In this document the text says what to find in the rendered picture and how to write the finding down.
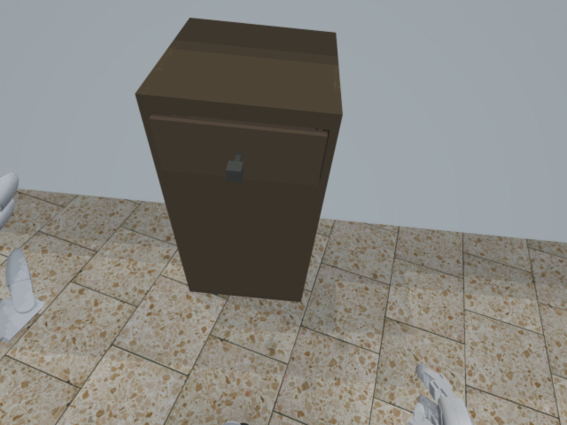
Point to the right robot hand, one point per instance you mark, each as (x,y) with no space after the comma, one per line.
(450,409)

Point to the drawer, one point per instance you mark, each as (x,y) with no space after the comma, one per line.
(275,153)

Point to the handle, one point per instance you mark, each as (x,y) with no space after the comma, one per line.
(235,169)

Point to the left robot hand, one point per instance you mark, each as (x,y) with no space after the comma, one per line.
(15,314)

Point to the cabinet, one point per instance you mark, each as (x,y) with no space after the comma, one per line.
(252,238)

